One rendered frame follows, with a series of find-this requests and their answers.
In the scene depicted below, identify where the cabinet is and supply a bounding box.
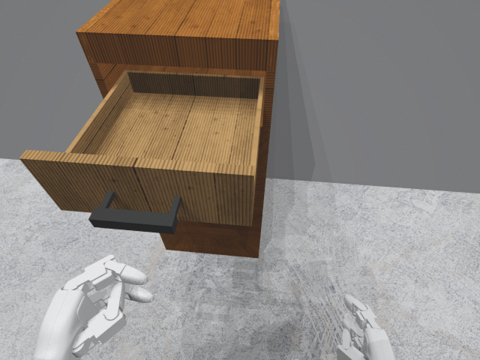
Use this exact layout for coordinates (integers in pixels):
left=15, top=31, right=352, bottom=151
left=76, top=0, right=280, bottom=258

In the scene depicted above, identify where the drawer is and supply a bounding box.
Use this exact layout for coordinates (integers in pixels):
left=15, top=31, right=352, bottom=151
left=19, top=70, right=264, bottom=227

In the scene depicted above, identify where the left robot hand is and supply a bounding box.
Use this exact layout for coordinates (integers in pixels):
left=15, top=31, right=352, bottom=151
left=32, top=254, right=155, bottom=360

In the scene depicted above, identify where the right robot hand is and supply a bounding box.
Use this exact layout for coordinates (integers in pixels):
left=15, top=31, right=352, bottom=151
left=337, top=294, right=396, bottom=360

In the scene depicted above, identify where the handle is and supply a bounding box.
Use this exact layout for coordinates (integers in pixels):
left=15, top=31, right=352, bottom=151
left=89, top=190, right=182, bottom=234

